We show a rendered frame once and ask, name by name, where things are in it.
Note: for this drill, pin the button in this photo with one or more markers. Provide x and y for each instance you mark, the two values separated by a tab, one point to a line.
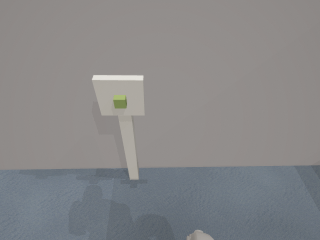
120	101

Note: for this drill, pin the panel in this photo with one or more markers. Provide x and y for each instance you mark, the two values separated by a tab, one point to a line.
106	86

